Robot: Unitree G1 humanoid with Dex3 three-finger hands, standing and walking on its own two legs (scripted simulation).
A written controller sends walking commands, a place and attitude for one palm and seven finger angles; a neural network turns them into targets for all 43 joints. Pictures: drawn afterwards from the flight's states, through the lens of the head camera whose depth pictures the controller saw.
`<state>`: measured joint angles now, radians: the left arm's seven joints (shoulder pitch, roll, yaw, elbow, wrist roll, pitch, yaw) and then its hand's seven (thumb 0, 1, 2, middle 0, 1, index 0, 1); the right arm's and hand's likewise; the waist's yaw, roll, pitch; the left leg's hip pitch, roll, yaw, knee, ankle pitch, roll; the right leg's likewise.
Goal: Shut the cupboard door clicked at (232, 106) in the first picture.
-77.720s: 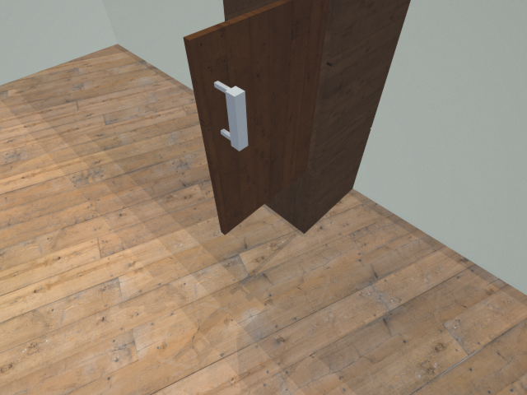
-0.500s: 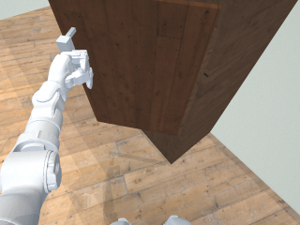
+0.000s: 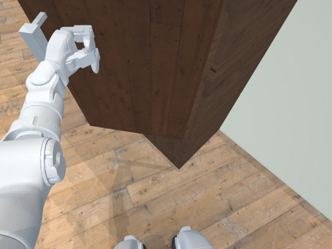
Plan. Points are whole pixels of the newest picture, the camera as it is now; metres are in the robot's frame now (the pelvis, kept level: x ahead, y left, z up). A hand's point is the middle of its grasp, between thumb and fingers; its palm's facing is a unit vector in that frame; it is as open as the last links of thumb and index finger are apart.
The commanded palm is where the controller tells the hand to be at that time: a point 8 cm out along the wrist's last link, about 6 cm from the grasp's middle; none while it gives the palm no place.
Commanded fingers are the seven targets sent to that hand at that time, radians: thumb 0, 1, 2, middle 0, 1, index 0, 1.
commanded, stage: push the door shut along its arc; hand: left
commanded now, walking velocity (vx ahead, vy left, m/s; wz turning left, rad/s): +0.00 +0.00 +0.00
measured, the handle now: (49, 48) +0.56 +0.20 +0.13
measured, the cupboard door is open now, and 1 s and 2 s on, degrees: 37 25 25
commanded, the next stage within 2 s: pull the fist back off the door in 0.52 s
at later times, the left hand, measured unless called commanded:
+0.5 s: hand (97, 47) +0.55 +0.09 +0.14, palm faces -0.39 -0.92 +0.00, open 3.1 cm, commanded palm +0.57 +0.12 +0.13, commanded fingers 0.00 0.90 0.90 -1.30 -1.50 -1.30 -1.50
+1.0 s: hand (115, 48) +0.56 +0.06 +0.12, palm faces +0.02 -1.00 -0.02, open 3.1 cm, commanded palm +0.52 +0.11 +0.13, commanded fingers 0.00 0.90 0.90 -1.30 -1.50 -1.30 -1.50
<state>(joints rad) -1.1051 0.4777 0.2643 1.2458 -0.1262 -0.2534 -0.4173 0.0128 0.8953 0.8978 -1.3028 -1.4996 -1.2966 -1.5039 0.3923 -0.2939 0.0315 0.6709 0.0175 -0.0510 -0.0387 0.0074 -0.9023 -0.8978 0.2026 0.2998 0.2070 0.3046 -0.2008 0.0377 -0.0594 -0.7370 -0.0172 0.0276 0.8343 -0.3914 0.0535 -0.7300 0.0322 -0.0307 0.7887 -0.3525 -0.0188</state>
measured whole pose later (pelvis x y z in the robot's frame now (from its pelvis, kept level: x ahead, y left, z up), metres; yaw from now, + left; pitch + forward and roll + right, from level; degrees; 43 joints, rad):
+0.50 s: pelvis +0.00 -0.01 -0.01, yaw +1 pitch +21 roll -3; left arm -1.31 0.56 0.19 1.34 -0.12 -0.19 -0.50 0.00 0.91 0.94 -1.30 -1.50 -1.30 -1.50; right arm 0.37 -0.31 0.03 0.72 0.00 -0.06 -0.06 0.01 -0.90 -0.90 0.20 0.30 0.21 0.30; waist -0.23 0.03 -0.05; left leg -0.86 -0.01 -0.01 0.91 -0.41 0.04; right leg -0.83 0.04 -0.07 0.84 -0.37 -0.04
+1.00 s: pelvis +0.01 -0.01 +0.00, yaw -1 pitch +20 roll -2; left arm -1.13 0.32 0.33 1.27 0.02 -0.26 0.08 0.01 0.89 0.90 -1.30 -1.50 -1.30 -1.50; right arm 0.48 -0.23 0.02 0.67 -0.05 -0.01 0.08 0.01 -0.90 -0.90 0.20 0.30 0.21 0.30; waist -0.21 0.07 -0.11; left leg -0.79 0.00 0.03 0.86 -0.41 0.04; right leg -0.78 0.05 -0.03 0.80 -0.37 -0.03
